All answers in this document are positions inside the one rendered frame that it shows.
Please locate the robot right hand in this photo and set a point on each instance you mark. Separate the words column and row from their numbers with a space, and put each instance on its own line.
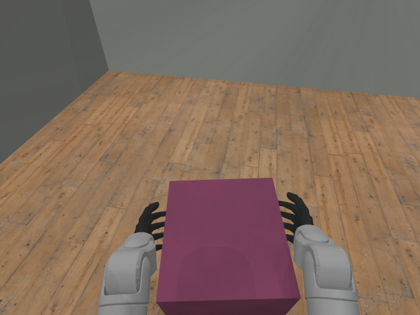
column 300, row 217

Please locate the robot right forearm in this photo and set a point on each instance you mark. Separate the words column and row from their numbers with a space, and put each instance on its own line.
column 329, row 284

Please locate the robot left hand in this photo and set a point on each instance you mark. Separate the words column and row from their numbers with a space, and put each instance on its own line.
column 145, row 220

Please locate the carton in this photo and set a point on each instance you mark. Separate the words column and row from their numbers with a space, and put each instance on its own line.
column 225, row 251

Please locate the robot left forearm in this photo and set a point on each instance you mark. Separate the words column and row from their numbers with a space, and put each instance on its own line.
column 125, row 286

